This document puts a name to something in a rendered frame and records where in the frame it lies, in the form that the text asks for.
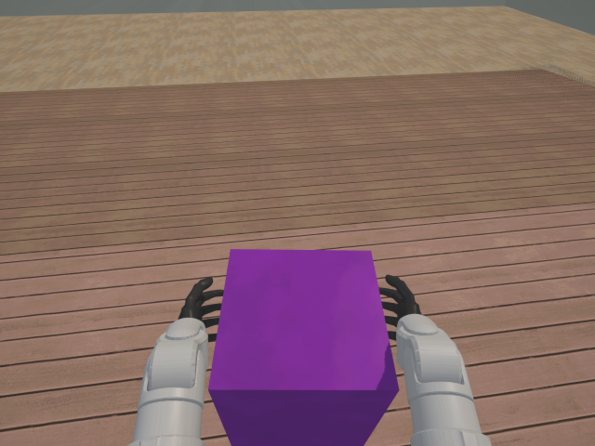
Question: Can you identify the right robot forearm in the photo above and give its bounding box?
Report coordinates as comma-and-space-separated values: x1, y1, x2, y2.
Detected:
396, 314, 492, 446

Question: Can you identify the left robot forearm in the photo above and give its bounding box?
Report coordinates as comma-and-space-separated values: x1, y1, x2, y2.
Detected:
126, 318, 208, 446

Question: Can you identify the robot right hand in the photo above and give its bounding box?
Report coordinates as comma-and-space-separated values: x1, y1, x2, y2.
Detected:
378, 275, 422, 341

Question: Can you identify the carton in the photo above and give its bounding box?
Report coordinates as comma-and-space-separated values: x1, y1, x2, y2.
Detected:
208, 249, 399, 446

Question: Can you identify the robot left hand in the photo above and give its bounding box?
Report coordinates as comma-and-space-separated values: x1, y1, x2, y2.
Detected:
178, 277, 224, 342

